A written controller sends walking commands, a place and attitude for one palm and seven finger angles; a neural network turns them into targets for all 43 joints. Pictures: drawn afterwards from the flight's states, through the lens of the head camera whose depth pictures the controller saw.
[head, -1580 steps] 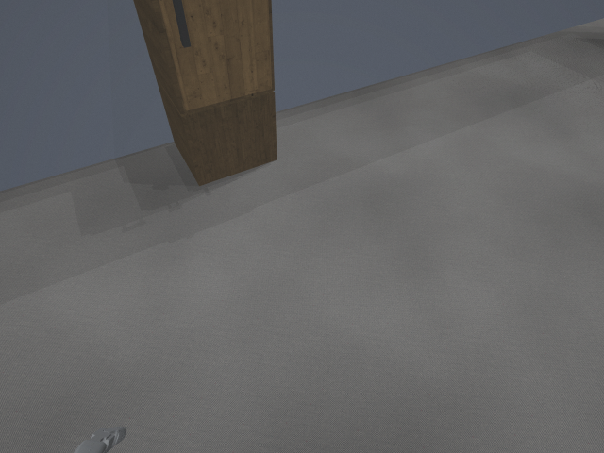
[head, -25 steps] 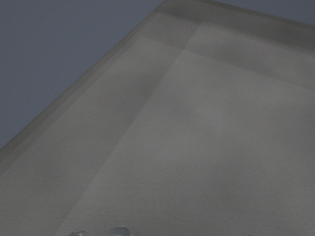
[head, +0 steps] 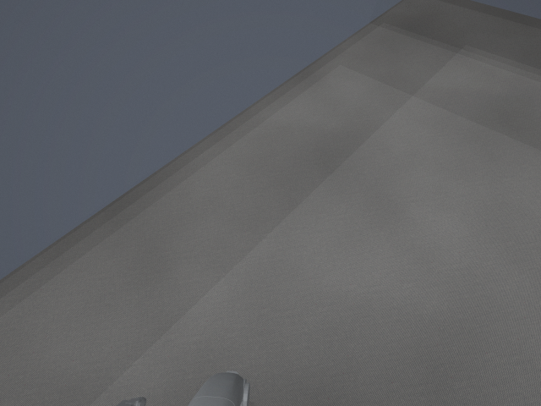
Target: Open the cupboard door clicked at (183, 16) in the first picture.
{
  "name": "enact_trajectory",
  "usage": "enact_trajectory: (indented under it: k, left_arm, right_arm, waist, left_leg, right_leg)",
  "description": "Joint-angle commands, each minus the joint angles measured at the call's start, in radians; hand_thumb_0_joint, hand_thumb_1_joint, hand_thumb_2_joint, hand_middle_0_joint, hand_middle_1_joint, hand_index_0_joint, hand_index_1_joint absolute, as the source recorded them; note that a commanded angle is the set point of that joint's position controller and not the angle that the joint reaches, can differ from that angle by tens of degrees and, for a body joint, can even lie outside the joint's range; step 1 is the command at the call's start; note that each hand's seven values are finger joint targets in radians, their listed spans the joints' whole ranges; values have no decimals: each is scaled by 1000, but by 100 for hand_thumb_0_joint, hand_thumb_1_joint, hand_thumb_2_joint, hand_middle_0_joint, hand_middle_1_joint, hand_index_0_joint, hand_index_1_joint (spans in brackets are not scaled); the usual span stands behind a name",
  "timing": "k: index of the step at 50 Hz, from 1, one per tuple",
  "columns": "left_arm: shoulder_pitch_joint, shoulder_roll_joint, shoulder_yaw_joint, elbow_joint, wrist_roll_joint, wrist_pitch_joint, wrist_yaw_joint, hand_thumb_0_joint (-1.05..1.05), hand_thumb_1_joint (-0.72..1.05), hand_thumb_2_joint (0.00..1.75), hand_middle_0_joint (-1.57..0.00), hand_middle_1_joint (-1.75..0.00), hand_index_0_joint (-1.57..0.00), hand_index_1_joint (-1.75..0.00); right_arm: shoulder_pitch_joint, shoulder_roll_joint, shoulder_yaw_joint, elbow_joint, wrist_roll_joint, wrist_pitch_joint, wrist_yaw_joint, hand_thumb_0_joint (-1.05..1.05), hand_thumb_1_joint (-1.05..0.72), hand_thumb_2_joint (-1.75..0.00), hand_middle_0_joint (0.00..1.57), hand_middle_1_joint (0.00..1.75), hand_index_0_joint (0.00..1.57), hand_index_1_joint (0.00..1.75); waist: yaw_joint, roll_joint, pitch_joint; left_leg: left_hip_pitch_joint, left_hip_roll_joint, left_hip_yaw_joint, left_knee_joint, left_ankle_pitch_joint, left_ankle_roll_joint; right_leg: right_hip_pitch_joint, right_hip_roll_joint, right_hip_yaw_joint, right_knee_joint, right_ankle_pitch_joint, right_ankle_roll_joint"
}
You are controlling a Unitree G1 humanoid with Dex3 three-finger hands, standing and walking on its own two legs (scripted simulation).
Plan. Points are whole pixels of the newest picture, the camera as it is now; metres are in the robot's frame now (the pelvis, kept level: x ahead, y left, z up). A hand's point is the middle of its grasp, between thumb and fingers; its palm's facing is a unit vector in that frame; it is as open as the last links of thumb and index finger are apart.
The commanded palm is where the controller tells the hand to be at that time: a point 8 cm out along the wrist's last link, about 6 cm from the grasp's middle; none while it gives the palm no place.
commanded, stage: turn to face it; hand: left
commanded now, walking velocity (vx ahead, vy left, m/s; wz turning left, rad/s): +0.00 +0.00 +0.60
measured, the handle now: out of the picture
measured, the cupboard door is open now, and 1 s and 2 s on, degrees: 43 43 43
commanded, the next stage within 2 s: none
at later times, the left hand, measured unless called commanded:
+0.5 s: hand out of the picture +0.03 +0.24 -0.16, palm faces +0.31 -0.92 -0.26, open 7.4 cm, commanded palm none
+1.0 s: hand out of the picture -0.06 +0.16 -0.18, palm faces +0.59 -0.77 -0.22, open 7.3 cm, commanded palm none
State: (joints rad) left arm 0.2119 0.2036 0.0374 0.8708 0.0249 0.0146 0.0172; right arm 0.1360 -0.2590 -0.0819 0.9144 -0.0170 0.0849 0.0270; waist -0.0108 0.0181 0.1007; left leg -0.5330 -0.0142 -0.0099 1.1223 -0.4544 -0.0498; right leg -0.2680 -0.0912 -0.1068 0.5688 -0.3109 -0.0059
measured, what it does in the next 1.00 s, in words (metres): steps on the spot, turning left: left foot, then right foot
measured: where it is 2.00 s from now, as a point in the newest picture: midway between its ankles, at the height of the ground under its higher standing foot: outside the picture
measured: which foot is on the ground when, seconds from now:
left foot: up 0.00-0.20, down 0.22-0.62, up 0.64-0.98, down 1.00-1.00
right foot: down 0.00-0.22, up 0.24-0.60, down 0.62-1.00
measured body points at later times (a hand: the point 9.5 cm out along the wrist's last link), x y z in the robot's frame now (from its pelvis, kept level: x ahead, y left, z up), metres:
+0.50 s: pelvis +0.00 +0.00 +0.00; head +0.05 +0.03 +0.45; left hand +0.02 +0.29 -0.14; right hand +0.16 -0.22 -0.13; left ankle +0.00 +0.12 -0.74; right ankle +0.04 -0.16 -0.68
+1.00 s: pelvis +0.01 -0.03 -0.01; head +0.05 +0.01 +0.43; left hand -0.09 +0.20 -0.16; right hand +0.26 -0.18 -0.14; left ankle -0.04 +0.07 -0.74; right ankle +0.06 -0.15 -0.74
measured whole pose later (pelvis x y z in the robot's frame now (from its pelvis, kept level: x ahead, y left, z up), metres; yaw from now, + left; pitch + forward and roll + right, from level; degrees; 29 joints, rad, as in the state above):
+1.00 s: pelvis +0.01 -0.03 -0.01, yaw +36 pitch +0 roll +1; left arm 0.24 0.22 0.05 0.89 0.02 0.02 0.01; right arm 0.11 -0.25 -0.06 0.91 -0.01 0.06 0.04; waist 0.00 -0.05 0.11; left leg -0.30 0.02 0.08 0.58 -0.27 -0.03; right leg -0.24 -0.16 -0.25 0.66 -0.39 0.03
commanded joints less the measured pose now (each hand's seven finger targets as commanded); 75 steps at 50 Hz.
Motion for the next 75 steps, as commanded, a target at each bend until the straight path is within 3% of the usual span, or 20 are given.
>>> enact_trajectory:
  k: [1,6,9,10,11,12,13,17,29,31,36,44,48,50,52,56,66,68,70,75]
  left_arm:
    - [41,179,51,-61,1,-26,19,0,90,90,-20,-30,-20,-30]
    - [99,223,71,-30,7,-23,16,0,90,90,-20,-30,-20,-30]
    - [68,224,77,-28,-4,-20,9,0,90,90,-20,-30,-20,-30]
    - [49,208,72,-35,-9,-16,5,0,90,90,-20,-30,-20,-30]
    - [33,142,61,-73,-18,-10,-2,0,90,90,-20,-30,-20,-30]
    - [-52,113,41,-115,-11,1,3,0,90,90,-20,-30,-20,-30]
    - [-80,142,45,-126,-6,10,6,0,90,90,-20,-30,-20,-30]
    - [-46,137,57,-56,-2,23,-8,0,90,90,-20,-30,-20,-30]
    - [57,138,56,-48,-15,-4,-2,0,90,90,-20,-30,-20,-30]
    - [105,295,85,-48,10,-19,13,0,90,90,-20,-30,-20,-30]
    - [-51,156,40,-82,-8,-22,18,0,90,90,-20,-30,-20,-30]
    - [73,218,67,-35,4,-22,17,0,90,90,-20,-30,-20,-30]
    - [39,221,75,-35,-8,-15,7,0,90,90,-20,-30,-20,-30]
    - [-19,111,42,-96,-16,-5,-3,0,90,90,-20,-30,-20,-30]
    - [-90,143,48,-118,-7,13,3,0,90,90,-20,-30,-20,-30]
    - [-42,138,55,-54,-2,24,-12,0,90,90,-20,-30,-20,-30]
    - [61,135,54,-48,-13,-2,-3,0,90,90,-20,-30,-20,-30]
    - [108,288,85,-49,11,-18,12,0,90,90,-20,-30,-20,-30]
    - [9,237,68,-78,2,-16,21,0,90,90,-20,-30,-20,-30]
    - [-18,170,48,-79,-1,-22,18,0,90,90,-20,-30,-20,-30]
  right_arm:
    - [-68,-39,-5,-91,5,-29,5,0,-90,-90,20,30,20,30]
    - [-101,-21,10,-101,10,-46,6,0,-90,-90,20,30,20,30]
    - [-17,-52,2,-82,6,-54,-1,0,-90,-90,20,30,20,30]
    - [48,-93,-11,-66,2,-59,-1,0,-90,-90,20,30,20,30]
    - [121,-208,-40,-55,-8,-68,-9,0,-90,-90,20,30,20,30]
    - [186,-263,-53,-34,-4,-58,-21,0,-90,-90,20,30,20,30]
    - [188,-257,-47,-29,-9,-55,-26,0,-90,-90,20,30,20,30]
    - [13,-169,-21,-75,-7,-66,-43,0,-90,-90,20,30,20,30]
    - [-16,-166,-37,-95,-1,-53,-32,0,-90,-90,20,30,20,30]
    - [-25,-54,-23,-133,10,-55,-22,0,-90,-90,20,30,20,30]
    - [14,-74,-23,-63,-1,-29,-2,0,-90,-90,20,30,20,30]
    - [-89,-30,4,-84,8,-37,6,0,-90,-90,20,30,20,30]
    - [33,-71,-7,-60,4,-55,0,0,-90,-90,20,30,20,30]
    - [162,-252,-54,-44,-6,-62,-14,0,-90,-90,20,30,20,30]
    - [158,-241,-42,-36,-11,-57,-31,0,-90,-90,20,30,20,30]
    - [2,-171,-19,-82,-10,-65,-42,0,-90,-90,20,30,20,30]
    - [-40,-169,-36,-100,-3,-50,-32,0,-90,-90,20,30,20,30]
    - [-46,-60,-22,-137,10,-51,-23,0,-90,-90,20,30,20,30]
    - [-23,-107,-34,-125,0,-43,-11,0,-90,-90,20,30,20,30]
    - [-35,-56,-16,-78,4,-26,5,0,-90,-90,20,30,20,30]
  waist:
    - [28,-215,-132]
    - [68,-239,-156]
    - [16,-196,-176]
    - [-24,-94,-207]
    - [-67,207,-251]
    - [-99,276,-227]
    - [-92,164,-211]
    - [-6,161,-126]
    - [52,114,-174]
    - [88,-364,-165]
    - [-10,-246,-112]
    - [58,-214,-127]
    - [-16,-143,-183]
    - [-92,312,-232]
    - [-80,139,-189]
    - [-4,152,-117]
    - [49,120,-170]
    - [86,-349,-152]
    - [31,-198,-112]
    - [10,-219,-106]
  left_leg:
    - [-22,37,55,-94,13,-23]
    - [82,20,119,-394,-7,-5]
    - [271,9,127,-598,169,17]
    - [430,54,69,-695,328,38]
    - [606,318,-281,-728,658,163]
    - [591,454,-431,-737,958,293]
    - [532,458,-365,-731,814,319]
    - [344,257,-229,-796,475,201]
    - [146,149,-288,-655,361,145]
    - [-129,-81,-17,-224,-134,6]
    - [-70,39,-11,87,29,-18]
    - [78,29,101,-331,3,-11]
    - [359,13,102,-659,249,23]
    - [609,418,-423,-740,834,235]
    - [468,408,-360,-759,639,296]
    - [311,243,-249,-800,404,199]
    - [161,151,-290,-663,360,151]
    - [-128,-81,-24,-257,-95,9]
    - [-68,5,-81,52,-87,25]
    - [-42,36,24,-15,31,-21]
  right_leg:
    - [208,-220,76,-174,584,-91]
    - [286,-265,43,-94,696,-101]
    - [180,-255,-9,8,608,-45]
    - [67,-231,-48,140,486,1]
    - [-212,-91,-92,366,-43,80]
    - [-349,-24,4,524,-385,97]
    - [-343,-44,83,594,-340,81]
    - [-302,-21,114,596,-102,89]
    - [153,72,69,-109,58,67]
    - [280,-372,513,-341,88,-93]
    - [150,-214,143,-217,481,-103]
    - [238,-271,62,-137,616,-113]
    - [113,-245,-24,63,506,-25]
    - [-324,-35,-52,476,-355,100]
    - [-330,-43,92,591,-298,75]
    - [-266,-11,106,551,-114,82]
    - [132,74,61,-81,40,67]
    - [283,-345,502,-338,28,-86]
    - [76,-377,391,-328,61,-166]
    - [174,-223,93,-217,458,-98]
